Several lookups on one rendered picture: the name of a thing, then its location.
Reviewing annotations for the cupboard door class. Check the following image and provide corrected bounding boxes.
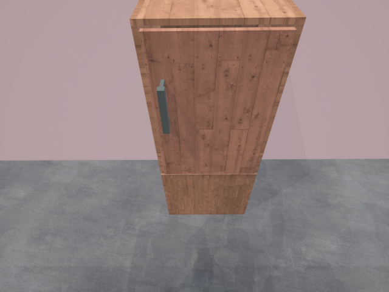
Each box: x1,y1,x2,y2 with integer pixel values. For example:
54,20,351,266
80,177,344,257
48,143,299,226
139,27,297,174

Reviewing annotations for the handle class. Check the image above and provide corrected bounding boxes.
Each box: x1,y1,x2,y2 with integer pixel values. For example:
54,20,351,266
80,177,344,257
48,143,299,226
157,79,170,134

